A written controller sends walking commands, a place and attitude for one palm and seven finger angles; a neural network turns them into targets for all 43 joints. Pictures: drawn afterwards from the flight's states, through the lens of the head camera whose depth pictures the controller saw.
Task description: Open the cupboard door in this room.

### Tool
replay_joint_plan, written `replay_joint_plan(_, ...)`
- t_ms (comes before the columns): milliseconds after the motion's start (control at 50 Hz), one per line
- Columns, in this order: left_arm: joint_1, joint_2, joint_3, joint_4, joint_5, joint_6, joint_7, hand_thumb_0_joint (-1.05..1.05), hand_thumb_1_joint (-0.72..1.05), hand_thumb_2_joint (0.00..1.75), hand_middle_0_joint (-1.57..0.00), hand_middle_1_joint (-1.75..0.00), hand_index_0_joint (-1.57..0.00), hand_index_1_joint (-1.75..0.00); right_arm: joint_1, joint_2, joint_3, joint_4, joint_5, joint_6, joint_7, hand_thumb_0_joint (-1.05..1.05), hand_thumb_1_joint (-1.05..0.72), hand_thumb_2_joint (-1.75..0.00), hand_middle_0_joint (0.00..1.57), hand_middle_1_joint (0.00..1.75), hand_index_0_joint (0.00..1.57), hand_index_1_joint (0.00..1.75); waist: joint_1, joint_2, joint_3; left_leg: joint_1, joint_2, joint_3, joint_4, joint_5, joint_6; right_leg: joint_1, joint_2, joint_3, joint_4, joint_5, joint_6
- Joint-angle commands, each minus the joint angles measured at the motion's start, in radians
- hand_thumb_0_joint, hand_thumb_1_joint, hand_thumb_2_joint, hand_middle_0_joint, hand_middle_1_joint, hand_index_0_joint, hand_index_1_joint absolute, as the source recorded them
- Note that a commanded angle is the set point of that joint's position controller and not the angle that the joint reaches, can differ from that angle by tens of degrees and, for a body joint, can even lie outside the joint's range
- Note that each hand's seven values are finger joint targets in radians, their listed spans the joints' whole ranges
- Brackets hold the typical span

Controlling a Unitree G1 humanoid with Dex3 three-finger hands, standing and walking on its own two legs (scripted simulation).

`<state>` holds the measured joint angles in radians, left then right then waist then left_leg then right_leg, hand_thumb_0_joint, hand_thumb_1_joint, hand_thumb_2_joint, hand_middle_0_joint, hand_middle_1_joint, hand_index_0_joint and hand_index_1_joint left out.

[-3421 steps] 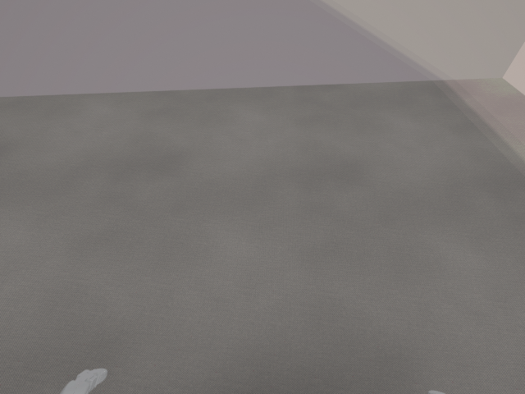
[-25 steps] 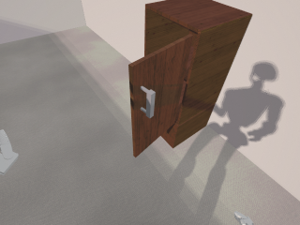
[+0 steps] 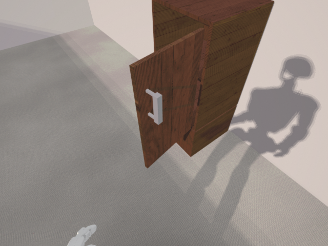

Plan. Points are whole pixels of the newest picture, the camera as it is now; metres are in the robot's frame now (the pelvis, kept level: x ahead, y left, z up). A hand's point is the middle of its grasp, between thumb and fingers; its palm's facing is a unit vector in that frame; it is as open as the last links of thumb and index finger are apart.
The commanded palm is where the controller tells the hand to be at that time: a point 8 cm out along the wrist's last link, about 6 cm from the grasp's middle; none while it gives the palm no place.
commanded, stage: let the arm hang, fingers relaxed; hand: left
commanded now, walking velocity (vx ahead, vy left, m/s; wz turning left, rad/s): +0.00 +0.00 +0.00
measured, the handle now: (153, 106) +0.57 +0.06 -0.01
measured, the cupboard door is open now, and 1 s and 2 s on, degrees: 100 100 100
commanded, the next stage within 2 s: look to check the result in 0.86 s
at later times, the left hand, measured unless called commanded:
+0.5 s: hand out of the picture +0.00 +0.18 -0.15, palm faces +0.06 -0.98 -0.21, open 7.3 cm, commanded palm none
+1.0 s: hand out of the picture +0.00 +0.18 -0.15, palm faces +0.04 -0.99 -0.16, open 7.4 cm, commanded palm none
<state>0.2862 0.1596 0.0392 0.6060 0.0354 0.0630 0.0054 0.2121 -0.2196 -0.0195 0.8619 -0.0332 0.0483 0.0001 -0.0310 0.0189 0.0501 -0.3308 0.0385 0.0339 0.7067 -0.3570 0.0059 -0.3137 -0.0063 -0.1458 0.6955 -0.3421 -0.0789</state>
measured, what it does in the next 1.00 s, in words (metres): stands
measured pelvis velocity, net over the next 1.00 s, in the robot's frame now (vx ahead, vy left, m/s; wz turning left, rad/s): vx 0.02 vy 0.03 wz -0.03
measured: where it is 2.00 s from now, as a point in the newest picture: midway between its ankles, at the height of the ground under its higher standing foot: outside the picture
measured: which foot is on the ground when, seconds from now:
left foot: down 0.00-1.00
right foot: down 0.00-1.00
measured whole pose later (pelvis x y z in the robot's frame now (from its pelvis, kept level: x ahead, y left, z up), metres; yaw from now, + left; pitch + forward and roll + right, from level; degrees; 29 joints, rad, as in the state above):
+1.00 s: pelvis +0.02 +0.03 +0.03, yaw -2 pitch -2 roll +0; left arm 0.31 0.10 0.02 1.16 0.01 -0.01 0.03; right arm 0.32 -0.10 0.00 1.15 -0.02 0.01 -0.04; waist 0.00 0.01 0.05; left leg -0.16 0.00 0.08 0.42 -0.22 0.02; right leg -0.17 -0.02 -0.10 0.43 -0.22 -0.02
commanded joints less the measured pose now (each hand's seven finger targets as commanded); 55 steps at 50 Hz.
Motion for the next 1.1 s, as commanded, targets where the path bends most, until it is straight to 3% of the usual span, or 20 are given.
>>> replay_joint_plan(0, -0.004, 0.15, 0.029, 0.054, -0.019, -0.05, 0.014, 0.0, 0.9, 0.9, -0.2, -0.3, -0.2, -0.3, 0.037, -0.075, -0.003, -0.016, -0.006, -0.036, -0.015, 0.0, -0.9, -0.9, 0.2, 0.3, 0.2, 0.3, 0.017, 0.148, -0.06, 0.072, 0.089, -0.139, -0.243, 0.273, 0.049, 0.012, -0.115, 0.148, -0.204, 0.11, 0.024)
replay_joint_plan(20, 0.012, 0.141, 0.022, 0.104, -0.021, -0.048, 0.015, 0.0, 0.9, 0.9, -0.2, -0.3, -0.2, -0.3, 0.008, -0.087, 0.002, -0.004, -0.008, -0.035, -0.017, 0.0, -0.9, -0.9, 0.2, 0.3, 0.2, 0.3, 0.035, 0.25, -0.044, -0.011, 0.119, -0.17, -0.31, 0.164, 0.064, 0.077, -0.079, 0.132, -0.223, 0.026, 0.038)
replay_joint_plan(40, 0.03, 0.142, 0.021, 0.159, -0.021, -0.049, 0.015, 0.0, 0.9, 0.9, -0.2, -0.3, -0.2, -0.3, -0.011, -0.076, 0.003, 0.012, -0.005, -0.031, -0.019, 0.0, -0.9, -0.9, 0.2, 0.3, 0.2, 0.3, 0.047, 0.278, -0.028, -0.083, 0.103, -0.157, -0.348, 0.017, 0.055, 0.141, -0.07, 0.139, -0.257, -0.006, 0.036)
replay_joint_plan(60, 0.053, 0.116, 0.043, 0.186, -0.014, -0.052, 0.018, 0.0, 0.9, 0.9, -0.2, -0.3, -0.2, -0.3, -0.011, -0.057, -0.004, 0.013, -0.008, -0.029, -0.025, 0.0, -0.9, -0.9, 0.2, 0.3, 0.2, 0.3, 0.059, 0.282, -0.022, -0.098, 0.08, -0.132, -0.337, -0.028, 0.042, 0.162, -0.079, 0.143, -0.29, 0.005, 0.03)
replay_joint_plan(80, 0.054, 0.122, 0.041, 0.222, -0.017, -0.056, 0.017, 0.0, 0.9, 0.9, -0.2, -0.3, -0.2, -0.3, 0.012, -0.035, -0.005, 0.028, -0.006, -0.027, -0.028, 0.0, -0.9, -0.9, 0.2, 0.3, 0.2, 0.3, 0.053, 0.268, -0.038, -0.074, 0.059, -0.104, -0.314, -0.017, 0.033, 0.168, -0.096, 0.164, -0.318, 0.015, 0.02)
replay_joint_plan(140, 0.027, 0.129, 0.024, 0.308, -0.024, -0.069, 0.016, 0.0, 0.9, 0.9, -0.2, -0.3, -0.2, -0.3, 0.096, -0.012, -0.002, 0.088, 0.001, -0.027, -0.031, 0.0, -0.9, -0.9, 0.2, 0.3, 0.2, 0.3, 0.027, 0.16, -0.076, 0.019, 0.041, -0.063, -0.274, 0.068, 0.017, 0.163, -0.138, 0.205, -0.395, 0.015, 0.003)
replay_joint_plan(180, 0.008, 0.12, 0.015, 0.352, -0.023, -0.071, 0.016, 0.0, 0.9, 0.9, -0.2, -0.3, -0.2, -0.3, 0.14, -0.017, -0.005, 0.118, 0.004, -0.024, -0.035, 0.0, -0.9, -0.9, 0.2, 0.3, 0.2, 0.3, 0.015, 0.029, -0.06, 0.072, 0.047, -0.054, -0.269, 0.104, 0.016, 0.128, -0.142, 0.19, -0.424, 0.01, 0.005)
replay_joint_plan(240, 0.01, 0.109, 0.007, 0.409, -0.025, -0.072, 0.019, 0.0, 0.9, 0.9, -0.2, -0.3, -0.2, -0.3, 0.177, -0.012, -0.001, 0.162, 0.007, -0.025, -0.037, 0.0, -0.9, -0.9, 0.2, 0.3, 0.2, 0.3, 0.01, -0.073, -0.017, 0.103, 0.043, -0.042, -0.282, 0.138, 0.015, 0.096, -0.144, 0.181, -0.452, -0.004, 0.01)
replay_joint_plan(340, 0.047, 0.084, -0.005, 0.484, -0.03, -0.074, 0.026, 0.0, 0.9, 0.9, -0.2, -0.3, -0.2, -0.3, 0.192, 0.008, 0.011, 0.22, 0.008, -0.032, -0.038, 0.0, -0.9, -0.9, 0.2, 0.3, 0.2, 0.3, 0.02, -0.074, 0.055, 0.111, 0.056, -0.042, -0.334, 0.165, 0.018, 0.08, -0.125, 0.159, -0.442, 0.029, 0.021)
replay_joint_plan(420, 0.069, 0.065, -0.008, 0.514, -0.031, -0.073, 0.031, 0.0, 0.9, 0.9, -0.2, -0.3, -0.2, -0.3, 0.192, 0.023, 0.017, 0.249, 0.007, -0.035, -0.04, 0.0, -0.9, -0.9, 0.2, 0.3, 0.2, 0.3, 0.027, -0.049, 0.075, 0.096, 0.054, -0.041, -0.357, 0.154, 0.02, 0.089, -0.116, 0.157, -0.427, 0.039, 0.026)
replay_joint_plan(720, 0.093, 0.026, -0.007, 0.539, -0.028, -0.075, 0.035, 0.0, 0.9, 0.9, -0.2, -0.3, -0.2, -0.3, 0.194, 0.055, 0.018, 0.274, 0.009, -0.052, -0.048, 0.0, -0.9, -0.9, 0.2, 0.3, 0.2, 0.3, 0.034, 0.025, 0.052, 0.085, 0.064, -0.053, -0.392, 0.174, 0.026, 0.133, -0.104, 0.142, -0.364, 0.153, 0.032)
replay_joint_plan(820, 0.096, 0.024, -0.006, 0.541, -0.028, -0.076, 0.036, 0.0, 0.9, 0.9, -0.2, -0.3, -0.2, -0.3, 0.198, 0.049, 0.017, 0.273, 0.011, -0.052, -0.048, 0.0, -0.9, -0.9, 0.2, 0.3, 0.2, 0.3, 0.03, -0.004, 0.05, 0.098, 0.064, -0.056, -0.391, 0.182, 0.027, 0.131, -0.106, 0.138, -0.366, 0.153, 0.035)
replay_joint_plan(1000, 0.096, 0.024, -0.009, 0.541, -0.026, -0.072, 0.036, 0.0, 0.9, 0.9, -0.2, -0.3, -0.2, -0.3, 0.194, 0.039, 0.016, 0.271, 0.01, -0.05, -0.045, 0.0, -0.9, -0.9, 0.2, 0.3, 0.2, 0.3, 0.025, 0.011, 0.07, 0.086, 0.066, -0.065, -0.413, 0.117, 0.029, 0.112, -0.1, 0.138, -0.362, 0.125, 0.04)
replay_joint_plan(1080, 0.101, 0.026, -0.01, 0.54, -0.025, -0.075, 0.036, 0.0, 0.9, 0.9, -0.2, -0.3, -0.2, -0.3, 0.191, 0.037, 0.016, 0.27, 0.011, -0.053, -0.045, 0.0, -0.9, -0.9, 0.2, 0.3, 0.2, 0.3, 0.026, -0.016, 0.05, 0.107, 0.066, -0.061, -0.403, 0.157, 0.032, 0.118, -0.104, 0.14, -0.361, 0.145, 0.041)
